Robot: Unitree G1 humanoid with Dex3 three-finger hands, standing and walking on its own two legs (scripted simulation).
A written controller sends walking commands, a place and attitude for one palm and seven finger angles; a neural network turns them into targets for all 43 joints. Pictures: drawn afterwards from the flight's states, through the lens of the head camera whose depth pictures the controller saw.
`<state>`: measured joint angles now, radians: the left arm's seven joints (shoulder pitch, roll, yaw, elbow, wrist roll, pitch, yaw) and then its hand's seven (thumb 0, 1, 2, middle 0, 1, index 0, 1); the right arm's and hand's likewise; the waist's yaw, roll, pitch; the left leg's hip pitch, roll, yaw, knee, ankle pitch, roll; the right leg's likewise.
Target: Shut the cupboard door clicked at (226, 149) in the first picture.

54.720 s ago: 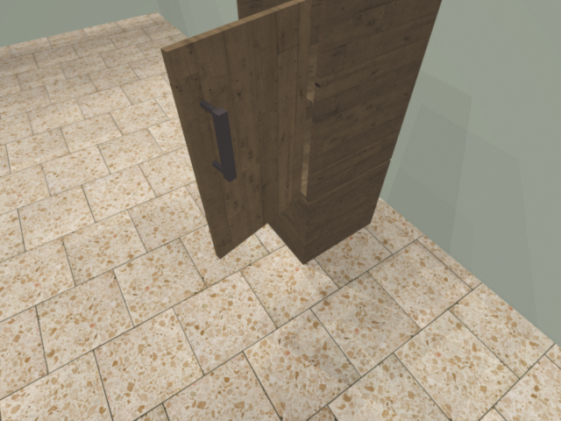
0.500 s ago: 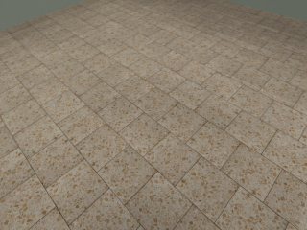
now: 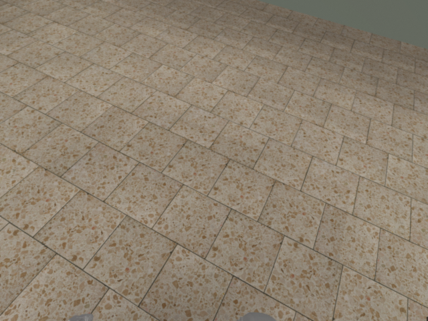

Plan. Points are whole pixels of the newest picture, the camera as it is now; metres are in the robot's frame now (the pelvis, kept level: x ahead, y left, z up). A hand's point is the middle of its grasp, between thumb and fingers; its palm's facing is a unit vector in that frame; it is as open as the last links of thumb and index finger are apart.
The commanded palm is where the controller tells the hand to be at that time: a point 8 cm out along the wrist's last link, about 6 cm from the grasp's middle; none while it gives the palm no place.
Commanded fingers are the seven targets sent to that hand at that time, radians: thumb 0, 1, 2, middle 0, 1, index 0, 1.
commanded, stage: turn to face it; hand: left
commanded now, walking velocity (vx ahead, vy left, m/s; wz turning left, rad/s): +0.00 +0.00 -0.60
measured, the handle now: out of the picture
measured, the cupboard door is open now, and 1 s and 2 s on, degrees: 32 32 32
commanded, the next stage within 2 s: none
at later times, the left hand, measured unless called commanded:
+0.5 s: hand (145, 319) +0.14 +0.14 -0.16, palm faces -0.27 -0.94 -0.22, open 7.4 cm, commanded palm none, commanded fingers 0.00 0.90 0.90 -0.20 -0.30 -0.20 -0.30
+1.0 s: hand (167, 272) +0.23 +0.11 -0.16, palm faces -0.55 -0.80 -0.24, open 7.4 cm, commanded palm none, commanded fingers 0.00 0.90 0.90 -0.20 -0.30 -0.20 -0.30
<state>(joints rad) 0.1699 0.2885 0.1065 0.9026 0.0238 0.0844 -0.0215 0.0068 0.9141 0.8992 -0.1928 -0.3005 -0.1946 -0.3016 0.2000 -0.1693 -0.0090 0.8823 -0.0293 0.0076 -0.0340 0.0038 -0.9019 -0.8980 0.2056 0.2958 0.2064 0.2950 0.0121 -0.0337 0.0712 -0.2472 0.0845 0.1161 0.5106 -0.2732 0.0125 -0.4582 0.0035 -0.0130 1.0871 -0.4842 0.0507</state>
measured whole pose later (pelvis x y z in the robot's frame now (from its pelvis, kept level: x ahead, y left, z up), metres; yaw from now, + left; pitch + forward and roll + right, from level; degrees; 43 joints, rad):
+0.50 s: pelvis +0.01 -0.02 +0.00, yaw -17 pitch +1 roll +0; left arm 0.20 0.21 0.05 0.89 0.03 0.04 -0.01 0.00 0.91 0.90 -0.20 -0.30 -0.20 -0.30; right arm 0.18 -0.25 -0.06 0.89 -0.01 0.05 -0.01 0.01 -0.91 -0.90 0.20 0.30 0.20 0.29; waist -0.01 -0.01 0.08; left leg -0.48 0.06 0.02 0.94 -0.40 -0.09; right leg -0.26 0.03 0.06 0.49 -0.25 -0.01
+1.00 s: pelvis +0.02 +0.00 +0.00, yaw -35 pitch +1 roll -2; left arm 0.14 0.25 0.09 0.89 0.02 0.08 -0.04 0.01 0.91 0.90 -0.19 -0.30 -0.19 -0.30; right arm 0.26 -0.21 -0.04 0.91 -0.03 0.02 -0.02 0.00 -0.90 -0.90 0.21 0.30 0.21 0.30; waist -0.02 0.02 0.08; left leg -0.24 0.16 0.25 0.56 -0.31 -0.01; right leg -0.33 -0.03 -0.07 0.72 -0.39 0.04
